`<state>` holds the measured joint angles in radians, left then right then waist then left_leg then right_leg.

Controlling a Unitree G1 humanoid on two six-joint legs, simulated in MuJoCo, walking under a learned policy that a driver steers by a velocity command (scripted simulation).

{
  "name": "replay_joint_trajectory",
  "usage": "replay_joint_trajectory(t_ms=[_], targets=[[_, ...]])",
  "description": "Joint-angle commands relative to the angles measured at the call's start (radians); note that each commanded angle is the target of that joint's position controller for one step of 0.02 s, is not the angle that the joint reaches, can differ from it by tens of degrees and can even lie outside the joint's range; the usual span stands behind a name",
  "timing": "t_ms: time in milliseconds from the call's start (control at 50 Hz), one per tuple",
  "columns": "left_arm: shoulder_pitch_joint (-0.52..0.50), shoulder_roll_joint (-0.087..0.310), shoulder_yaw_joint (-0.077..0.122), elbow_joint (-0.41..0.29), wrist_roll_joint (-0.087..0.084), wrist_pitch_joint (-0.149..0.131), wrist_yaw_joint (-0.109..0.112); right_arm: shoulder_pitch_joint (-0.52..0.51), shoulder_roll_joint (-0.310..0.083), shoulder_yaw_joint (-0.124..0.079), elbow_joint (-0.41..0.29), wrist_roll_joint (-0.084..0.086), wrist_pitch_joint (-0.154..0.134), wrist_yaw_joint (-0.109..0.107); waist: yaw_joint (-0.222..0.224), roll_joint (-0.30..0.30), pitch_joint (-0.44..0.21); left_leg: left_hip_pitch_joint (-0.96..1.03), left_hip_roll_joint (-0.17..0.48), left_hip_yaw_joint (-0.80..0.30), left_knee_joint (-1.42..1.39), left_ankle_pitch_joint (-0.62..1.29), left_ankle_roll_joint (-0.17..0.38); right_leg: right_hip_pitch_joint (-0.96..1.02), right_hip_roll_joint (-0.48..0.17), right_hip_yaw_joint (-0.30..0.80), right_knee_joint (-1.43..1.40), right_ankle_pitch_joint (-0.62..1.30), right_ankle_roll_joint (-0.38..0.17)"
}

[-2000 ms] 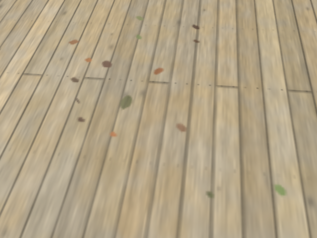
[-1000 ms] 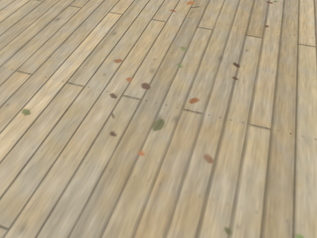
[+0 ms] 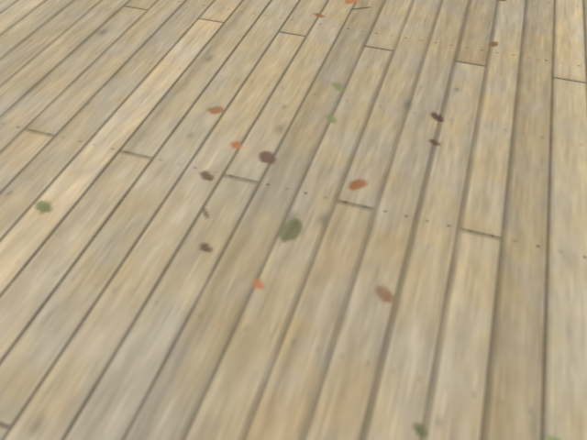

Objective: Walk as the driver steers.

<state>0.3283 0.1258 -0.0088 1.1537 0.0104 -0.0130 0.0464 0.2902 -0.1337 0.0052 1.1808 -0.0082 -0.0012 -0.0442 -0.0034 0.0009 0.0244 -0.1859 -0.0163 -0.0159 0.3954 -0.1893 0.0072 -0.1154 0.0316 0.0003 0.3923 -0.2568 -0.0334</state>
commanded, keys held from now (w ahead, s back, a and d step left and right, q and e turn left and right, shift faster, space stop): no key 0.56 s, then w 0.44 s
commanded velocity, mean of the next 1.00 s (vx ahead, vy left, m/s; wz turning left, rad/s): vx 0.12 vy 0.00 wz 0.00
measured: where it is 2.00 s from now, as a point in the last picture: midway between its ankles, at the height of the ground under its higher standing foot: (285, 393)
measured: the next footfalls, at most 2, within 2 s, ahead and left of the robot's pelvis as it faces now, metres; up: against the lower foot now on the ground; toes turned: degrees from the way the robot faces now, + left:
left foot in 0.88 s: +0.13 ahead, +0.12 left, +0.00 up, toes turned +4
right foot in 1.36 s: +0.48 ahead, -0.02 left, +0.00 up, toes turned -4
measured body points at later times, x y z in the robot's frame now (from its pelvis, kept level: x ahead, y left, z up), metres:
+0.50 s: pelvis +0.01 -0.01 +0.00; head +0.02 -0.01 +0.45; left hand -0.03 +0.20 -0.16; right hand -0.02 -0.22 -0.17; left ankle +0.02 +0.12 -0.74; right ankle -0.03 -0.10 -0.74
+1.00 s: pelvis +0.12 +0.05 -0.01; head +0.13 +0.07 +0.44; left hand +0.09 +0.28 -0.17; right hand +0.10 -0.19 -0.15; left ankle +0.09 +0.11 -0.74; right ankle +0.03 -0.08 -0.67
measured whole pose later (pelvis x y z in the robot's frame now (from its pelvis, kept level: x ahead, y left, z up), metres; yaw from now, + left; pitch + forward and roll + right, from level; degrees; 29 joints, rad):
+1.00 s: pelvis +0.12 +0.05 -0.01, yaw +0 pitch +0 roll +0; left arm 0.39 0.18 0.05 1.09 0.03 -0.06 -0.01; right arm 0.37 -0.16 -0.05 1.06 -0.02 -0.07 0.00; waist 0.00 -0.04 0.01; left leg -0.16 -0.04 0.09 0.45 -0.29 0.08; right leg -0.34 -0.02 -0.02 1.04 -0.34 -0.09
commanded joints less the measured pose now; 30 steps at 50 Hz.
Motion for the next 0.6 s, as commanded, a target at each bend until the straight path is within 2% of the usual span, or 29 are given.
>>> replay_joint_trajectory(t_ms=[20, 560, 580, 600], targets=[[0.085, 0.069, 0.009, -0.003, 0.0, -0.003, 0.002, 0.071, -0.069, -0.009, -0.003, 0.0, -0.003, -0.002, 0.0, -0.003, 0.059, 0.013, 0.092, -0.085, -0.053, 0.105, 0.028, -0.076, -0.11, 0.096, -0.084, 0.116, -0.022], [0.108, 0.056, 0.01, -0.005, -0.001, -0.009, 0.004, 0.094, -0.055, -0.009, 0.002, 0.001, -0.002, -0.005, 0.0, -0.004, 0.066, 0.02, 0.096, -0.076, -0.042, 0.122, 0.02, -0.061, -0.111, 0.096, -0.085, 0.158, -0.027], [0.116, 0.052, 0.009, -0.003, 0.001, -0.009, 0.003, 0.099, -0.049, -0.007, 0.004, 0.0, -0.002, -0.004, 0.003, -0.006, 0.047, 0.027, 0.087, -0.071, -0.046, 0.063, 0.022, -0.054, -0.105, 0.097, -0.1, 0.075, -0.029], [0.119, 0.065, 0.014, -0.003, 0.002, -0.006, 0.003, 0.094, -0.052, -0.009, 0.0, -0.003, 0.0, -0.004, 0.006, -0.017, 0.057, 0.011, 0.067, -0.058, -0.031, -0.016, 0.025, -0.061, -0.097, 0.106, -0.114, -0.038, -0.037]])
